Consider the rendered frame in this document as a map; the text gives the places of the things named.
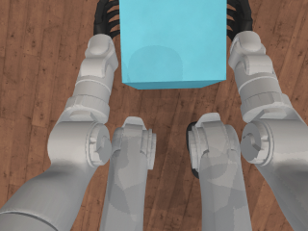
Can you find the right robot hand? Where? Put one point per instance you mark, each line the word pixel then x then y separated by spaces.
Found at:
pixel 242 17

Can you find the left robot upper arm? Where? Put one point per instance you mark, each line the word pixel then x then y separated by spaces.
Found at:
pixel 51 201

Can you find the left robot forearm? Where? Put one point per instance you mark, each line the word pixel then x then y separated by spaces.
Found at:
pixel 93 87

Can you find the left robot shin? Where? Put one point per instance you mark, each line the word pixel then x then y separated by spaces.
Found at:
pixel 118 133

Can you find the right robot upper arm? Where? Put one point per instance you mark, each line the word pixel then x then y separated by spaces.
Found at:
pixel 279 149

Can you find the right robot forearm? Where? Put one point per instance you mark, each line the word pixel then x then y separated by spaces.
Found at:
pixel 256 80

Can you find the left robot hand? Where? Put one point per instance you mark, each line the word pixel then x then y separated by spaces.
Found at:
pixel 101 24

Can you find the robot right thigh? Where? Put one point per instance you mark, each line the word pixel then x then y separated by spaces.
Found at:
pixel 224 205

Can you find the carton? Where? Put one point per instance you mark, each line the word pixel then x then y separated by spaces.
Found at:
pixel 172 44

